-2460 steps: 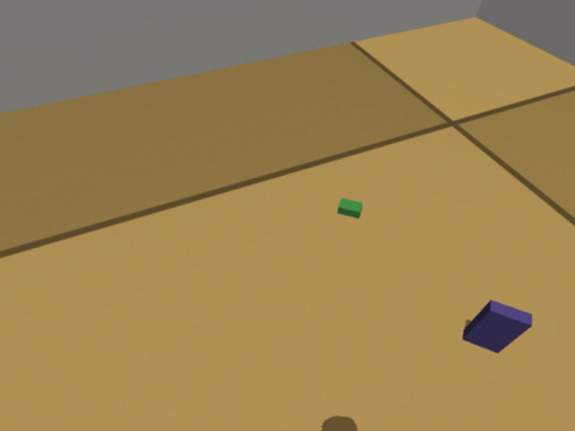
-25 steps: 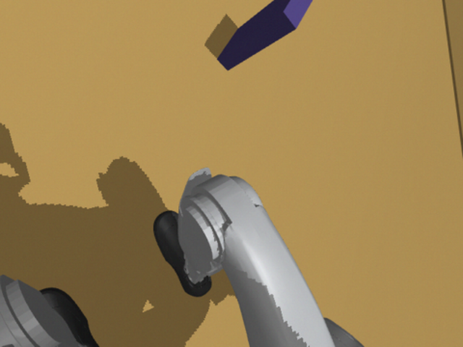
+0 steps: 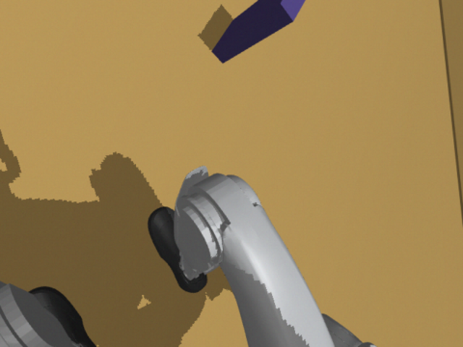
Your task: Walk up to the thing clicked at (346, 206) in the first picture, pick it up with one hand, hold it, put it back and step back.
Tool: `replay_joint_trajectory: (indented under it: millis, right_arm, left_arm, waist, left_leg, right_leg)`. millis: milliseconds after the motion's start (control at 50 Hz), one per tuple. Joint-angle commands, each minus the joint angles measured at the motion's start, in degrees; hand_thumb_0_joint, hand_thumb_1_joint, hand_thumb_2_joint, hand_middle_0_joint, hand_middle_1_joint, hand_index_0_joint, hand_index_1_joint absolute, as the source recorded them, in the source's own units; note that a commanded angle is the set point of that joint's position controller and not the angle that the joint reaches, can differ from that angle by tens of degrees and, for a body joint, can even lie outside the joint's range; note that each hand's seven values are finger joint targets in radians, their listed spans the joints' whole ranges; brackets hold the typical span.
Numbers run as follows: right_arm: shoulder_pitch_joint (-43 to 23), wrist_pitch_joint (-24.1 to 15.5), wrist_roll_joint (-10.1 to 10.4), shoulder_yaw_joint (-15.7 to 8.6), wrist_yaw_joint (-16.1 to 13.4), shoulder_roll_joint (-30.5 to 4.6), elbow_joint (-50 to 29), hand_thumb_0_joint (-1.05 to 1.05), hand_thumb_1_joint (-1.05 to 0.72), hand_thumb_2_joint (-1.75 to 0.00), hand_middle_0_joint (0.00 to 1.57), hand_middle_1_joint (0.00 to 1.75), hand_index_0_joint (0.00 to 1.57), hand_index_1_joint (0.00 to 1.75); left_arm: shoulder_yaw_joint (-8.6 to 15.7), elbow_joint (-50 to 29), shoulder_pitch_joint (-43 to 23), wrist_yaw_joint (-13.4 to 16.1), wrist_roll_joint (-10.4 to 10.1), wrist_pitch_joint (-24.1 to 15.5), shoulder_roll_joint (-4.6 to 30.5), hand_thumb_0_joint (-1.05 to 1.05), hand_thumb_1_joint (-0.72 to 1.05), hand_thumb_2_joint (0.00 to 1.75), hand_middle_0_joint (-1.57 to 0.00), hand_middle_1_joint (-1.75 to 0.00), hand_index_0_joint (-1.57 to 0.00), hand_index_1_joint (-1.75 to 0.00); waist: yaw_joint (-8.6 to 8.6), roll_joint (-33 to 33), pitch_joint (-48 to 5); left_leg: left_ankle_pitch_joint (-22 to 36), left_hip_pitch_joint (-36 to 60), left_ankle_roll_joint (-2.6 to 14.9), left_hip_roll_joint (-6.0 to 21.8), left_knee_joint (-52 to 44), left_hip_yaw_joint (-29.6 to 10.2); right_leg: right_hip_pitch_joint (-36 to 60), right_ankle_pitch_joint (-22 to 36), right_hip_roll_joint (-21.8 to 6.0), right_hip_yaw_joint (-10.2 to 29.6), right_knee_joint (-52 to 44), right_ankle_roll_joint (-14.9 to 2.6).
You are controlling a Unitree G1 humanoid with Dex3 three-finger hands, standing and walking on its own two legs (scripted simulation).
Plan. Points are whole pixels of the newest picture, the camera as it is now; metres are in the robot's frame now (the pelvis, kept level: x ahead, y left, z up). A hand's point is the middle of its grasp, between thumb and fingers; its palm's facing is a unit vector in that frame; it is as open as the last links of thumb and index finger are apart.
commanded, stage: close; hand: left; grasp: from above
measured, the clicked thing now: out of the picture +0.48 +0.38 -0.31
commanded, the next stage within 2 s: none
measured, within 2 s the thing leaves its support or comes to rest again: neither
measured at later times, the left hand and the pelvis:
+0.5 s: hand out of the picture +0.47 +0.37 -0.28, palm faces -0.27 -0.37 -0.89, open 13.5 cm; pelvis +0.00 +0.00 +0.00, yaw +0 degrees
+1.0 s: hand out of the picture +0.47 +0.37 -0.28, palm faces -0.25 -0.37 -0.90, open 13.2 cm; pelvis +0.00 +0.00 +0.00, yaw +0 degrees
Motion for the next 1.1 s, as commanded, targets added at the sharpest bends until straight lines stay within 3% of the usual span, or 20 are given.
replay_joint_trajectory:
  millis: [0,80,120,140,160,180,200,240,320,360,540,640,660,680,720,820,900,920,1020,1080]
  right_arm:
    - [14.2,0.1,0.3,-4.7,-0.4,-19.2,2.6,0.0,-0.92,-0.91,0.2,0.3,0.2,0.3]
    - [14.0,-0.1,0.2,-4.1,-0.2,-18.9,3.0,0.0,-0.92,-0.91,0.2,0.3,0.2,0.3]
    - [13.2,-0.2,0.3,-5.3,-0.3,-20.5,2.0,0.0,-0.91,-0.9,0.2,0.3,0.2,0.3]
    - [14.4,-0.2,0.2,-4.0,0.0,-18.9,3.2,0.0,-0.91,-0.91,0.2,0.3,0.2,0.3]
    - [14.1,-0.3,0.1,-3.8,0.2,-18.9,2.6,0.0,-0.91,-0.91,0.2,0.3,0.2,0.3]
    - [14.0,-0.1,-0.1,-5.0,0.0,-20.2,2.2,0.0,-0.91,-0.91,0.2,0.3,0.2,0.3]
    - [14.6,-0.1,0.3,-4.1,0.2,-19.0,2.7,0.0,-0.91,-0.91,0.2,0.3,0.2,0.3]
    - [13.7,-0.2,0.3,-5.1,0.1,-20.4,1.9,0.0,-0.91,-0.91,0.2,0.3,0.2,0.3]
    - [14.6,0.2,0.5,-4.3,0.4,-19.0,2.8,0.0,-0.91,-0.91,0.2,0.3,0.2,0.3]
    - [14.2,0.3,0.3,-5.3,0.3,-19.7,1.8,0.0,-0.91,-0.91,0.2,0.3,0.2,0.3]
    - [14.2,0.2,0.1,-4.9,0.1,-19.3,2.0,0.0,-0.9,-0.9,0.2,0.3,0.2,0.3]
    - [14.2,0.0,0.1,-4.6,0.0,-19.4,2.9,0.0,-0.9,-0.9,0.2,0.3,0.2,0.3]
    - [13.7,0.0,0.1,-4.4,0.1,-18.7,2.4,0.0,-0.9,-0.9,0.2,0.3,0.2,0.3]
    - [13.8,0.0,-0.1,-4.4,0.1,-19.0,2.5,0.0,-0.9,-0.9,0.2,0.3,0.2,0.3]
    - [13.8,0.0,0.0,-4.1,0.1,-19.1,2.9,0.0,-0.9,-0.9,0.2,0.3,0.2,0.3]
    - [13.2,0.0,0.0,-5.1,0.3,-19.9,1.4,0.0,-0.9,-0.9,0.2,0.3,0.2,0.3]
    - [14.0,0.2,0.0,-4.9,0.3,-19.3,2.5,0.0,-0.9,-0.9,0.2,0.3,0.2,0.3]
    - [13.5,0.1,0.4,-5.1,0.4,-19.9,2.0,0.0,-0.9,-0.9,0.2,0.3,0.2,0.3]
    - [14.1,0.5,0.3,-4.8,0.6,-19.4,1.8,0.0,-0.9,-0.9,0.2,0.3,0.2,0.3]
    - [14.0,0.3,0.4,-4.9,0.5,-19.5,2.1,0.0,-0.9,-0.9,0.2,0.3,0.2,0.3]
  left_arm:
    - [-1.1,-7.0,-11.7,2.1,0.4,-0.5,11.6,0.0,-0.46,0.88,-0.1,-1.07,-0.12,-1.05]
    - [-1.8,-4.5,-10.1,2.2,0.6,-0.5,10.3,0.0,-0.47,0.89,-0.1,-1.07,-0.12,-1.05]
    - [-0.6,-9.8,-12.8,2.6,0.3,-1.3,12.8,0.0,-0.43,0.87,-0.11,-1.08,-0.13,-1.04]
    - [-1.0,-4.8,-10.1,3.0,0.5,-0.8,11.1,0.0,-0.45,0.88,-0.11,-1.05,-0.13,-1.03]
    - [-1.2,-6.3,-10.5,3.0,0.3,-1.0,11.0,0.0,-0.44,0.87,-0.11,-1.07,-0.13,-1.04]
    - [-0.5,-8.8,-11.7,3.2,0.5,-1.3,12.8,0.0,-0.44,0.87,-0.11,-1.07,-0.14,-1.04]
    - [-0.3,-6.9,-11.8,3.2,0.7,-0.9,12.1,0.0,-0.45,0.88,-0.11,-1.06,-0.13,-1.04]
    - [0.3,-9.7,-12.9,3.4,0.3,-1.1,13.6,0.0,-0.45,0.88,-0.11,-1.05,-0.13,-1.03]
    - [-0.5,-7.9,-10.9,2.8,1.1,-0.3,12.2,0.0,-0.42,0.86,-0.12,-1.05,-0.14,-1.02]
    - [-0.7,-7.8,-11.8,2.7,0.9,-0.2,12.0,0.0,-0.43,0.88,-0.13,-1.03,-0.14,-1.01]
    - [-1.3,-6.5,-11.4,2.5,0.1,-0.5,11.5,0.0,-0.41,0.86,-0.12,-1.05,-0.14,-1.02]
    - [-0.6,-6.9,-12.2,3.2,0.5,-1.0,12.4,0.0,-0.41,0.85,-0.12,-1.07,-0.15,-1.03]
    - [-1.6,-5.4,-10.7,2.9,0.4,-0.8,10.5,0.0,-0.4,0.85,-0.12,-1.06,-0.15,-1.03]
    - [-1.8,-5.1,-10.3,2.9,0.5,-0.8,10.9,0.0,-0.41,0.86,-0.13,-1.05,-0.15,-1.02]
    - [-1.3,-6.0,-10.5,3.3,1.1,-1.0,11.6,0.0,-0.41,0.86,-0.13,-1.04,-0.15,-1.01]
    - [0.3,-7.1,-11.9,4.4,0.8,-1.0,13.2,0.0,-0.38,0.84,-0.15,-1.01,-0.17,-0.98]
    - [-0.1,-6.3,-10.9,3.8,0.8,-0.4,12.6,0.0,-0.38,0.83,-0.15,-1.01,-0.17,-0.98]
    - [0.3,-10.0,-12.0,3.5,0.9,-0.6,13.6,0.0,-0.34,0.81,-0.17,-1.0,-0.2,-0.97]
    - [-1.2,-5.6,-9.6,2.8,0.5,0.1,10.8,0.0,-0.3,0.8,-0.22,-0.98,-0.24,-0.95]
    - [-0.4,-8.3,-11.4,3.1,0.2,-0.5,12.3,0.0,-0.29,0.79,-0.22,-0.95,-0.24,-0.92]
  waist:
    - [-4.56,36.2,-37.1]
    - [-5.04,35.1,-37.1]
    - [-4.43,37.4,-38.4]
    - [-4.45,36.7,-38.0]
    - [-4.9,35.5,-37.6]
    - [-4.91,36.8,-37.8]
    - [-4.28,37.0,-37.4]
    - [-4.58,37.9,-38.4]
    - [-4.28,39.1,-38.7]
    - [-4.61,37.2,-38.3]
    - [-4.72,34.1,-37.2]
    - [-4.63,37.8,-37.4]
    - [-4.68,36.2,-36.4]
    - [-5.05,35.9,-36.9]
    - [-4.71,37.4,-38.2]
    - [-4.29,36.3,-38.0]
    - [-4.48,37.4,-37.4]
    - [-4.2,39.0,-38.3]
    - [-4.63,36.2,-38.2]
    - [-4.25,36.5,-37.8]
  left_leg:
    - [17.1,28.5,-0.87,2.6,-14.7,3.4]
    - [17.9,29.2,-1.09,2.9,-14.6,2.6]
    - [18.8,30.5,-1.17,3.0,-14.6,2.7]
    - [19.5,29.9,-1.28,3.1,-14.8,2.5]
    - [18.6,28.7,-0.92,2.8,-14.4,2.6]
    - [18.2,29.3,-0.97,2.7,-14.8,3.3]
    - [18.5,29.3,-1.15,2.9,-14.8,2.8]
    - [18.7,30.3,-1.13,2.9,-14.7,3.0]
    - [20.6,32.0,-1.47,3.1,-14.8,2.5]
    - [18.6,30.7,-1.11,2.8,-14.7,3.0]
    - [16.7,26.7,-0.54,2.3,-14.1,3.6]
    - [18.4,30.3,-1.39,2.9,-15.4,2.4]
    - [17.6,29.7,-1.18,2.7,-15.0,2.4]
    - [17.8,29.7,-1.15,2.8,-15.0,2.6]
    - [20.2,30.8,-1.28,2.9,-14.8,2.6]
    - [18.6,29.0,-0.99,2.7,-14.7,3.3]
    - [17.9,30.4,-1.3,2.9,-15.3,2.9]
    - [19.8,31.6,-1.33,3.0,-14.9,2.7]
    - [18.9,29.6,-1.12,2.9,-15.0,2.5]
    - [18.5,28.6,-0.99,2.8,-14.7,2.9]
  right_leg:
    - [25.5,15.4,3.3,-4.2,-9.6,-2.98]
    - [24.8,15.9,3.1,-4.6,-9.2,-2.89]
    - [25.2,16.4,3.2,-4.3,-9.3,-2.94]
    - [25.9,17.1,2.9,-4.5,-9.2,-2.9]
    - [25.7,16.7,3.0,-4.4,-9.3,-2.79]
    - [27.1,16.6,3.2,-4.1,-9.5,-2.89]
    - [25.1,16.3,2.9,-4.2,-9.3,-2.97]
    - [25.5,16.3,3.0,-4.1,-9.4,-2.98]
    - [24.5,17.3,2.8,-4.3,-9.0,-3.01]
    - [25.6,16.6,3.3,-4.2,-9.6,-2.98]
    - [27.8,15.8,3.6,-4.0,-10.0,-2.73]
    - [24.9,16.1,3.1,-4.8,-9.6,-3.0]
    - [24.3,15.6,3.1,-4.7,-9.5,-2.98]
    - [25.9,16.1,3.4,-4.7,-9.5,-2.92]
    - [26.1,17.5,3.3,-4.5,-9.4,-2.91]
    - [27.4,16.9,3.4,-4.3,-9.8,-2.88]
    - [25.7,16.0,3.3,-4.4,-9.8,-2.99]
    - [24.8,16.9,3.0,-4.2,-9.7,-2.92]
    - [26.5,16.9,3.2,-4.4,-9.7,-2.81]
    - [26.3,16.5,3.3,-4.3,-9.8,-2.76]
